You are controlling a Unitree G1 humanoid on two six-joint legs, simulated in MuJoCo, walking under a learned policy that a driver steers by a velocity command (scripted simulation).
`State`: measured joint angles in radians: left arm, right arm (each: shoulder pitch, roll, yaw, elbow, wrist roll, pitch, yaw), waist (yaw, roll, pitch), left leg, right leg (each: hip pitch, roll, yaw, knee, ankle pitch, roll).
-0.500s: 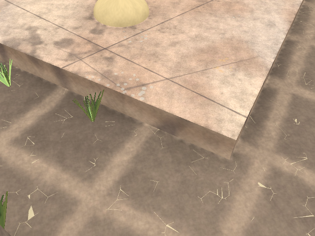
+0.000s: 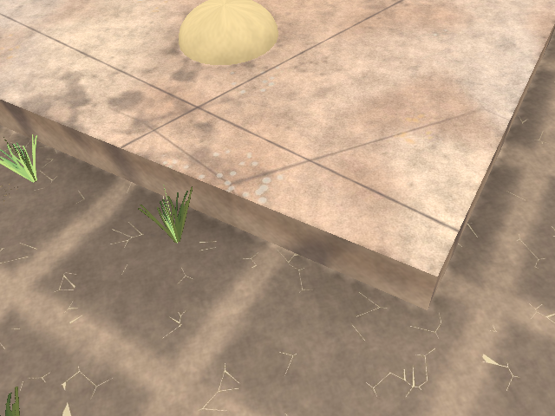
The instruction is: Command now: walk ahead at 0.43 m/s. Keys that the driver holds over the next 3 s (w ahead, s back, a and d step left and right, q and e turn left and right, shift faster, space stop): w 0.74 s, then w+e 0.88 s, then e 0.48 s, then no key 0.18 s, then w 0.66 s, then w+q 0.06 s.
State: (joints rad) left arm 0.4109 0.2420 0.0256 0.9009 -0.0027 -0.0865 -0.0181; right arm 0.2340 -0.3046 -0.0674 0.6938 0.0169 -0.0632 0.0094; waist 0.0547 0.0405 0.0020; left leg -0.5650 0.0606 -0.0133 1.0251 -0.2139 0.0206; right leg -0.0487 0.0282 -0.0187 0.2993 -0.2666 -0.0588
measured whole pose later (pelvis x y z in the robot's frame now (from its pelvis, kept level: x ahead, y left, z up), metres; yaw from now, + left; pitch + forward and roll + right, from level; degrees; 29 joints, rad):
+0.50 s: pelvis +0.28 +0.05 +0.00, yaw -1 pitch +0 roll +2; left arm 0.22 0.31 0.04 0.80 -0.01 -0.07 0.01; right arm 0.30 -0.27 -0.05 0.79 0.00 -0.10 0.03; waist -0.02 -0.04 0.04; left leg -0.19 -0.08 0.06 0.31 -0.13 0.08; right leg -0.59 -0.12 0.05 1.10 -0.25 -0.01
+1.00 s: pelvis +0.54 +0.00 +0.00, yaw -5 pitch +0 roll +0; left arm 0.35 0.25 0.04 0.92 0.01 -0.06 -0.02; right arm 0.19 -0.27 -0.03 0.84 -0.05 -0.05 0.02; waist 0.02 0.04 0.05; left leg -0.50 0.07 -0.01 0.98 -0.26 0.00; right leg -0.17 0.08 0.00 0.31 -0.15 -0.09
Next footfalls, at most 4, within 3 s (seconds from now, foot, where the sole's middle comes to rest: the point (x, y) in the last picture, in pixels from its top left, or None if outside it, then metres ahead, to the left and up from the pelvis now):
0.28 left None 0.34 0.14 -0.78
0.76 right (354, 389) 0.58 -0.07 -0.78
1.24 left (293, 310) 0.80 0.08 -0.78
1.74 right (412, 217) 0.99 -0.24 -0.62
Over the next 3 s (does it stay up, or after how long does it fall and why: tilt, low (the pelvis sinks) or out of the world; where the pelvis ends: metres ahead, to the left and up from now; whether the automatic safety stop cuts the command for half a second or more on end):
stays up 1.24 -0.38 0.14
